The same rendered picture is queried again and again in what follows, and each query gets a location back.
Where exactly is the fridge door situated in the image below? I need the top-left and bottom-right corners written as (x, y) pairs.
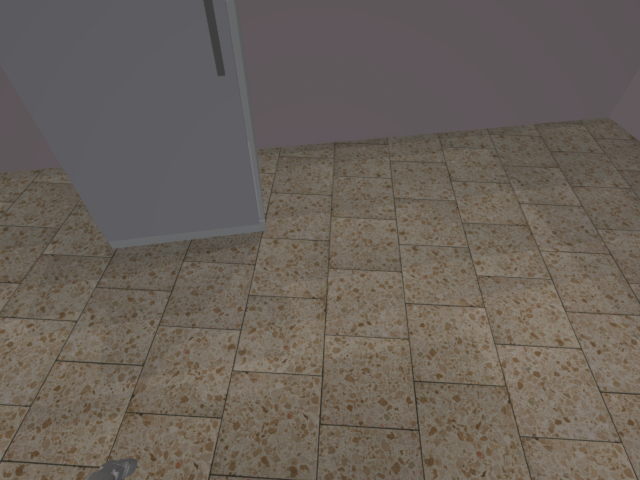
top-left (0, 0), bottom-right (260, 242)

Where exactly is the robot left hand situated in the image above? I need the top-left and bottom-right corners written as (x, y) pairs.
top-left (85, 458), bottom-right (137, 480)

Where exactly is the handle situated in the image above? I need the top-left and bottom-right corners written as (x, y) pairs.
top-left (203, 0), bottom-right (225, 76)

